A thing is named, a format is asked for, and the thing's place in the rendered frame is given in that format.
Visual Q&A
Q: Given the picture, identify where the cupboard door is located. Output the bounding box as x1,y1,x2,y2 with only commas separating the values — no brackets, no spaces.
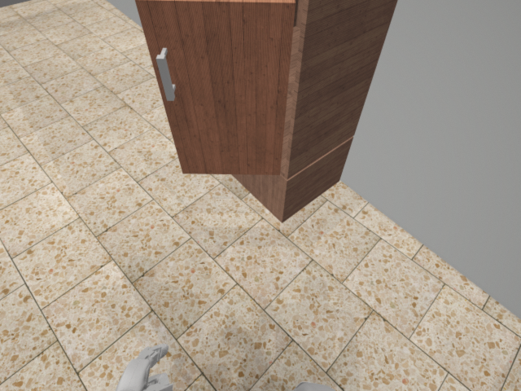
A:
135,0,296,175

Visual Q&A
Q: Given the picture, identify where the handle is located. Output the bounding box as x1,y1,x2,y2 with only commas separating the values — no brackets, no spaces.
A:
156,48,176,101

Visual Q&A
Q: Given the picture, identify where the left robot hand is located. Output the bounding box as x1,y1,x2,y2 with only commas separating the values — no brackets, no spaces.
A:
116,344,173,391

